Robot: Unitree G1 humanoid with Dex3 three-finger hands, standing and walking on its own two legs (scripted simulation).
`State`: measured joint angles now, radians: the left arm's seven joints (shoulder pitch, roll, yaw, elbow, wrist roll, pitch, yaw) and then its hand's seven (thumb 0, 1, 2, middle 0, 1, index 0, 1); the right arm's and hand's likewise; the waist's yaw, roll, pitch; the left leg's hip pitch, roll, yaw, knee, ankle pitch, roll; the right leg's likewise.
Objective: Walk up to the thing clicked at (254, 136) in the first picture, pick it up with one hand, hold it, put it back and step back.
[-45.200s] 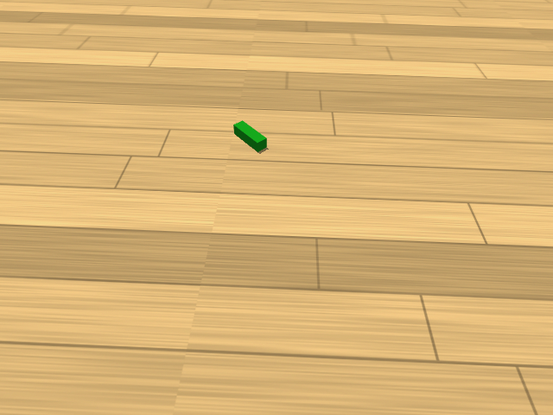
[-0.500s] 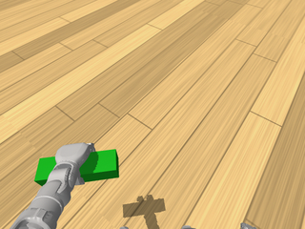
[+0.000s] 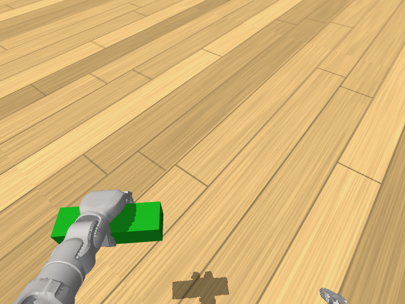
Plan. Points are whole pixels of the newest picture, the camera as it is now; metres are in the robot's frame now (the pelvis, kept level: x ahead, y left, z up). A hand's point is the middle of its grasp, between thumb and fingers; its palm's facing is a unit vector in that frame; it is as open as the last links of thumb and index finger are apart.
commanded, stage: hold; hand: left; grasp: from above
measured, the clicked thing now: (112, 224) +0.32 +0.23 -0.08
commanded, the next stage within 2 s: crouch in 1.44 s
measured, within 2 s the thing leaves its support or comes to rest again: neither
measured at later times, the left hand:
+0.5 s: hand (109, 227) +0.29 +0.21 -0.03, palm faces -0.45 -0.05 -0.89, open 10.0 cm
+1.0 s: hand (105, 231) +0.28 +0.21 -0.02, palm faces -0.44 -0.05 -0.90, open 10.0 cm
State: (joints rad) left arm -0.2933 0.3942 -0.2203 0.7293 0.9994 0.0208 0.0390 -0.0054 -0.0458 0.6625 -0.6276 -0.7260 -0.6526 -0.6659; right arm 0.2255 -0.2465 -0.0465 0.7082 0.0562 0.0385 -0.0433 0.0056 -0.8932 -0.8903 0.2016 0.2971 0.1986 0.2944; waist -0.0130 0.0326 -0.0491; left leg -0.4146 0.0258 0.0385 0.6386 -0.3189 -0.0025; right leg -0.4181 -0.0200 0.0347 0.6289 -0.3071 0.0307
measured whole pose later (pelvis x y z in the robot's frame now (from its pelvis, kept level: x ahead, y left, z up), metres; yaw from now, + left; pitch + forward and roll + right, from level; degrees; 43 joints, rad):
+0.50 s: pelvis -0.01 -0.01 +0.01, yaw +0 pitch +3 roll +0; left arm -0.25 0.40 -0.23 0.64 1.00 0.02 -0.02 -0.01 -0.05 0.66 -0.63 -0.72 -0.66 -0.66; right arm 0.19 -0.25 -0.04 0.69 0.06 0.06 -0.05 0.01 -0.89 -0.89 0.20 0.30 0.20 0.29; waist 0.00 0.04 -0.02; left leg -0.32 0.03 0.04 0.54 -0.26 -0.01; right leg -0.34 -0.02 0.04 0.55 -0.26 0.02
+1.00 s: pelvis -0.02 -0.01 +0.01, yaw +0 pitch +1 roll +0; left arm -0.23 0.41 -0.23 0.58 0.98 0.02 -0.05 -0.01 -0.04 0.66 -0.63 -0.72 -0.65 -0.66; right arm 0.17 -0.24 -0.02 0.68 0.07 0.06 -0.06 0.01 -0.90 -0.89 0.20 0.30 0.20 0.29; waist 0.02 0.05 -0.01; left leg -0.28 0.02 0.04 0.50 -0.23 -0.01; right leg -0.30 -0.02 0.04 0.51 -0.23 0.02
